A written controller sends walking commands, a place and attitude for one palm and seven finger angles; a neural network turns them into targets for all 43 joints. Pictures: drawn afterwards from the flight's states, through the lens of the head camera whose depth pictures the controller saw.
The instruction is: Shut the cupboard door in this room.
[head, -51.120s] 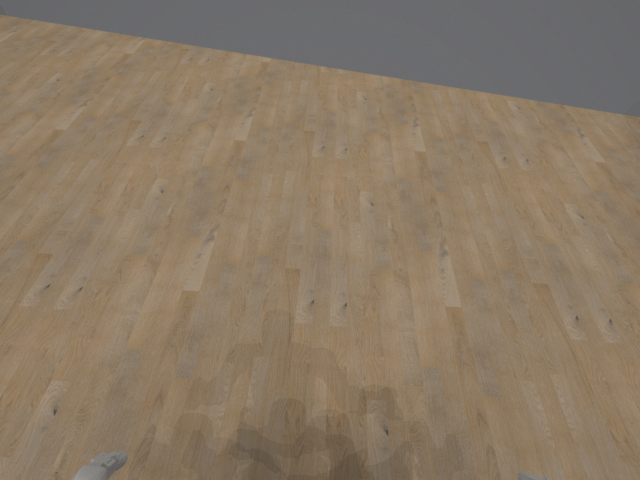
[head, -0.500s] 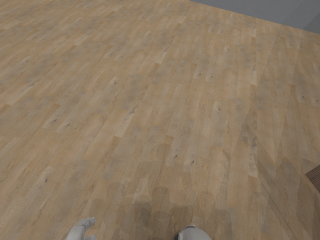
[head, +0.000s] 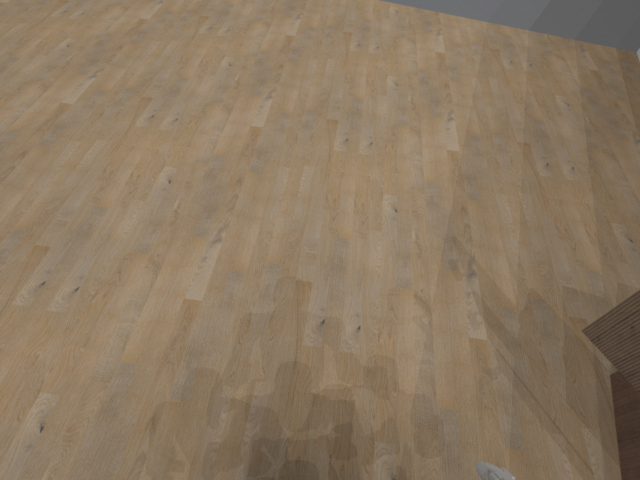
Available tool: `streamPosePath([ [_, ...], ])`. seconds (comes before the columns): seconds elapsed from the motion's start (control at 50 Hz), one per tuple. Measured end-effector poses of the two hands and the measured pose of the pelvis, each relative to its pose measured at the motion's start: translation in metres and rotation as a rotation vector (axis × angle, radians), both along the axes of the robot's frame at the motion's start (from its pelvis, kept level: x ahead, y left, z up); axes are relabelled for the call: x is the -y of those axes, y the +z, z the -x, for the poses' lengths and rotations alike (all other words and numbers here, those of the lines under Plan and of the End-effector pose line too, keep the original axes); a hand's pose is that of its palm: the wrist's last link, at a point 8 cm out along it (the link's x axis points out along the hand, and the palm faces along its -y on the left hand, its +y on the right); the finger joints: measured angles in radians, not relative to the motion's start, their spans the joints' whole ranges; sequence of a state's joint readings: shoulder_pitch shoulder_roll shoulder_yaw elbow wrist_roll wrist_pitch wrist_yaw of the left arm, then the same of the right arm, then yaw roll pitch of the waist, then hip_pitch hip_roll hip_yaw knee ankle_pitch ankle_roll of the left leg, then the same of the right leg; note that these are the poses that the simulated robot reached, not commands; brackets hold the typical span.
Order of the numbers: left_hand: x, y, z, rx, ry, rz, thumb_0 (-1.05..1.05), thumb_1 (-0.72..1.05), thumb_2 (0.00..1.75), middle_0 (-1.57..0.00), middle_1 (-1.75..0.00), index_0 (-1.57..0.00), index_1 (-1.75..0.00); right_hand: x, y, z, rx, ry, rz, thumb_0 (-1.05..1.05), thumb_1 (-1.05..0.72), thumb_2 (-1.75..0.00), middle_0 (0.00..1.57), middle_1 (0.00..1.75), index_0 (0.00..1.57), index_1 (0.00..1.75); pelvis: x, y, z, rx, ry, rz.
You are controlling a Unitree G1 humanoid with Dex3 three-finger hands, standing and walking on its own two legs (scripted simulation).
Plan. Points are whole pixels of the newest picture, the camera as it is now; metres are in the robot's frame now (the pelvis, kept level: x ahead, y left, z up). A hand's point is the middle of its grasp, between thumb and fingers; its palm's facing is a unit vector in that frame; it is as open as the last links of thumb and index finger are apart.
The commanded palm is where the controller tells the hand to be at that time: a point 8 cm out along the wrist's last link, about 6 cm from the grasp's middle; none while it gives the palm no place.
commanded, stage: turn to face it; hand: left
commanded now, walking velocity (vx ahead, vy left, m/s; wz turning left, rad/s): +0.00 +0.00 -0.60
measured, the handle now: out of the picture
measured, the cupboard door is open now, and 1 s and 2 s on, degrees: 46 46 46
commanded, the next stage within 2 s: take the last steps up to it in 1.62 s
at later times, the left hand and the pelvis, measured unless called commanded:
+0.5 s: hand (226, 432) +0.19 +0.15 -0.15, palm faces -0.33 -0.90 -0.28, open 7.4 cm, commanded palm none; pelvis +0.01 -0.01 -0.01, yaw -20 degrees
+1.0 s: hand (233, 411) +0.22 +0.15 -0.16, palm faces -0.55 -0.82 -0.19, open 7.4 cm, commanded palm none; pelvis +0.03 +0.03 +0.01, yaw -37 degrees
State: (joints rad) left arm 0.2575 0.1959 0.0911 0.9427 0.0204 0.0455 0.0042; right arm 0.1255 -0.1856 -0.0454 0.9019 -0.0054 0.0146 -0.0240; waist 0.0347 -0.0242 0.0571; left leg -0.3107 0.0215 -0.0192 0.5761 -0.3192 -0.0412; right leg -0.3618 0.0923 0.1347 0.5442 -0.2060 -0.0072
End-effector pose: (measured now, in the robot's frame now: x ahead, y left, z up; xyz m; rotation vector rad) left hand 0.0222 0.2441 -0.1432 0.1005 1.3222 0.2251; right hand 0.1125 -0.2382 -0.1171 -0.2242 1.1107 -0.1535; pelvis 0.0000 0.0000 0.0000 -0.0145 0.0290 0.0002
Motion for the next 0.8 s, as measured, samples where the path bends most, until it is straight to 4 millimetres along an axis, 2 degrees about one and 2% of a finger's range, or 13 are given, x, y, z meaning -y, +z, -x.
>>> streamPosePath([
  [0.06,-0.017,-0.002,-0.021,0.015,-0.039,0.002,0.0,0.9,0.9,-0.2,-0.3,-0.2,-0.3,-0.01,0.01,0.003,0.024,-0.011,0.02,0.0,-0.91,-0.9,0.2,0.3,0.2,0.3,-0.01,0.002,-0.002,0.014,-0.041,-0.001],
  [0.12,-0.029,0.005,-0.046,0.046,-0.096,0.0,0.01,0.9,0.9,-0.2,-0.3,-0.19,-0.3,-0.015,0.019,0.016,0.017,-0.042,0.033,0.0,-0.91,-0.9,0.2,0.3,0.2,0.3,-0.017,0.009,-0.004,0.023,-0.084,0.018],
  [0.24,-0.035,0.017,-0.095,0.094,-0.211,-0.01,0.0,0.91,0.9,-0.19,-0.3,-0.19,-0.3,-0.012,0.022,0.053,-0.024,-0.15,0.036,0.0,-0.9,-0.9,0.21,0.3,0.2,0.3,-0.022,0.014,-0.007,0.025,-0.176,0.036],
  [0.32,-0.02,0.021,-0.126,0.11,-0.307,-0.02,0.0,0.91,0.9,-0.19,-0.3,-0.19,-0.3,-0.003,0.014,0.088,-0.068,-0.244,0.023,0.0,-0.9,-0.9,0.21,0.3,0.2,0.3,-0.018,0.012,-0.007,0.023,-0.236,0.033],
  [0.44,0.026,0.023,-0.171,0.18,-0.461,-0.043,0.0,0.91,0.9,-0.19,-0.3,-0.19,-0.3,0.02,-0.017,0.151,-0.154,-0.389,-0.02,0.01,-0.9,-0.9,0.21,0.3,0.2,0.3,0.002,-0.005,-0.008,0.021,-0.32,0.003],
  [0.5,0.046,0.025,-0.178,0.205,-0.509,-0.054,0.0,0.91,0.9,-0.19,-0.3,-0.19,-0.3,0.03,-0.028,0.172,-0.205,-0.444,-0.027,0.01,-0.9,-0.9,0.21,0.3,0.2,0.3,0.006,-0.008,-0.005,0.023,-0.355,0.01],
  [0.56,0.056,0.029,-0.175,0.184,-0.53,-0.056,0.0,0.9,0.9,-0.2,-0.3,-0.2,-0.3,0.033,-0.022,0.177,-0.207,-0.476,-0.028,0.01,-0.91,-0.9,0.2,0.3,0.2,0.3,0.008,-0.002,-0.005,0.025,-0.384,0.0],
  [0.66,0.063,0.025,-0.17,0.131,-0.568,-0.032,0.0,0.9,0.9,-0.2,-0.3,-0.2,-0.3,0.032,-0.009,0.167,-0.147,-0.506,-0.025,0.01,-0.91,-0.9,0.2,0.3,0.19,0.3,0.007,0.005,-0.008,0.02,-0.434,-0.014],
  [0.8,0.052,0.004,-0.182,0.083,-0.608,0.015,0.0,0.9,0.9,-0.2,-0.3,-0.2,-0.3,0.013,0.0,0.145,-0.065,-0.551,0.013,0.01,-0.91,-0.9,0.2,0.3,0.2,0.3,-0.013,-0.002,-0.023,0.006,-0.516,0.002],
])
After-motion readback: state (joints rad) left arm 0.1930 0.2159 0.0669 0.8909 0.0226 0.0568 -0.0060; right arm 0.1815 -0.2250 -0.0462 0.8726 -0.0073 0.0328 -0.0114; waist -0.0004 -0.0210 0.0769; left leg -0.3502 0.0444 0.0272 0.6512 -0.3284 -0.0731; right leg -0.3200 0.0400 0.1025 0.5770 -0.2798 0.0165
